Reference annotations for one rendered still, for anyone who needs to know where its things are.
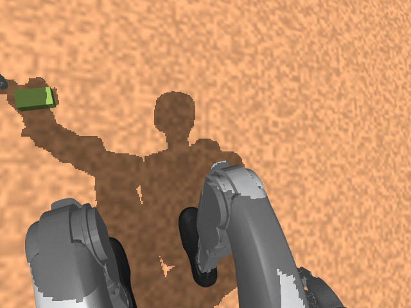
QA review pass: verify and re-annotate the left robot foot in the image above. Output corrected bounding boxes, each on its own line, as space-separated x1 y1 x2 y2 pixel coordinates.
109 237 137 308

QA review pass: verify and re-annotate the right robot foot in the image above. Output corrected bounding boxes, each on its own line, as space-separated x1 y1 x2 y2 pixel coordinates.
179 207 217 287

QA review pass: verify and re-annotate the right robot hand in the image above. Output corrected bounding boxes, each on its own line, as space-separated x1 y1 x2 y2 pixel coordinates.
297 267 344 308

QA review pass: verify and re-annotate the small box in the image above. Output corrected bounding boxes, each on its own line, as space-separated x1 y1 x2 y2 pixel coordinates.
13 87 56 112

